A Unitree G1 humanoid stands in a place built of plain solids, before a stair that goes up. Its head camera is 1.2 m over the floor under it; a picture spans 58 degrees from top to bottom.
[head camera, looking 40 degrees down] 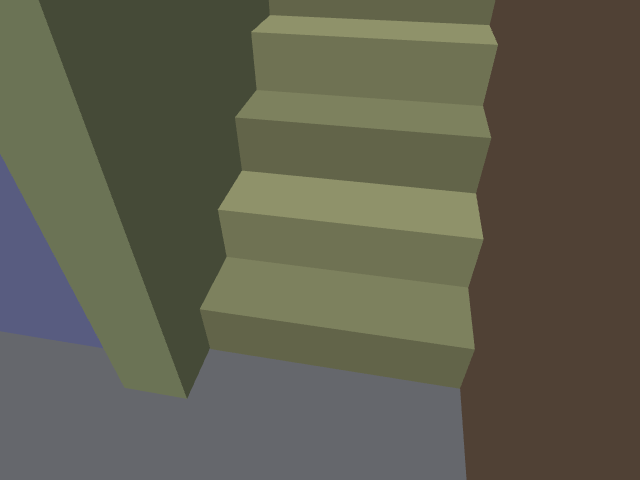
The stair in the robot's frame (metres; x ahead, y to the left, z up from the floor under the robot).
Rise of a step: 0.20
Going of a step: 0.24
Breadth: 0.81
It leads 10 degrees to the right of straight ahead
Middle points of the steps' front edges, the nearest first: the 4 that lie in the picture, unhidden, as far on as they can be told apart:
0.80 -0.03 0.20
1.03 -0.08 0.40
1.27 -0.12 0.60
1.50 -0.16 0.80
